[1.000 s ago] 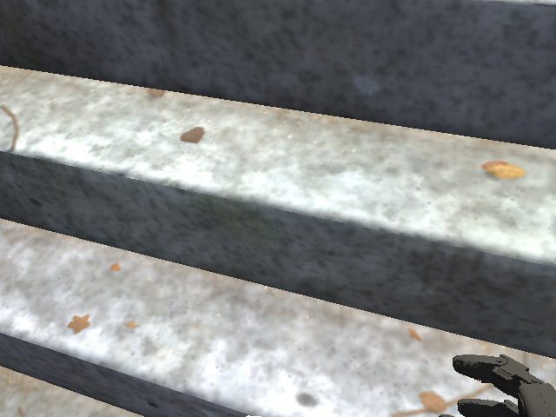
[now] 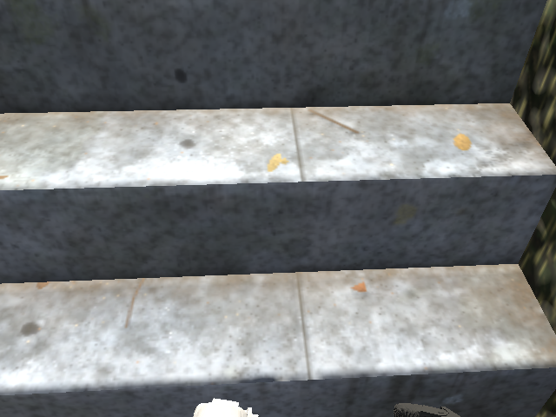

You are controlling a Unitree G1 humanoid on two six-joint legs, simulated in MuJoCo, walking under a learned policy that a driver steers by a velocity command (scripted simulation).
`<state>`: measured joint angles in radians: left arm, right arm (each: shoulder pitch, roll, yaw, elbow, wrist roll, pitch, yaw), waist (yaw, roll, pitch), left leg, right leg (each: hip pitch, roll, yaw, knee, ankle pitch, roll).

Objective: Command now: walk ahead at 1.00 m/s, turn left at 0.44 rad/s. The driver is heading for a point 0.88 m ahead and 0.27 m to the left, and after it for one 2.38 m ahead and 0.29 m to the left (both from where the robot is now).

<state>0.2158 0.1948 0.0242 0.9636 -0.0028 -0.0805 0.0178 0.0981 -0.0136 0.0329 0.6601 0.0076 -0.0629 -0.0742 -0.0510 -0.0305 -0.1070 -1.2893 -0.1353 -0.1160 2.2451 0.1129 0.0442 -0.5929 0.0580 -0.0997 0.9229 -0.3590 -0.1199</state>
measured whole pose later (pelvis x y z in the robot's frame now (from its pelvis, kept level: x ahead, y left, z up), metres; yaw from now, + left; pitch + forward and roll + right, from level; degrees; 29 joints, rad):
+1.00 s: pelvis +0.31 +0.27 +0.28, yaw +22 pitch +3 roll -1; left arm -0.27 0.07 -0.02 0.54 0.02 -0.06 -0.01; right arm 0.67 -0.17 -0.06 1.02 -0.07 -0.18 -0.03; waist -0.14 -0.06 -0.05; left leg -0.22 -0.06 0.09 0.45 -0.28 0.11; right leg -1.22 0.16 0.07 2.41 -0.19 -0.17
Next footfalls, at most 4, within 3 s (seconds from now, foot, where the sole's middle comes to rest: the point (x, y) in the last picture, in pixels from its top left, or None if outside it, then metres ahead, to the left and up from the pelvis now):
0.60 left None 0.30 0.32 -0.50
1.28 right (94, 347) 0.51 0.30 -0.28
1.72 left None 0.48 0.55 -0.29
1.98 right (50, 325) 0.54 0.37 -0.25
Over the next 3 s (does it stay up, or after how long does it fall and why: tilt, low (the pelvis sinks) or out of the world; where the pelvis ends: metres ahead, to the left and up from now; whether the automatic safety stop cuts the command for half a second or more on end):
stays up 0.94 0.26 0.90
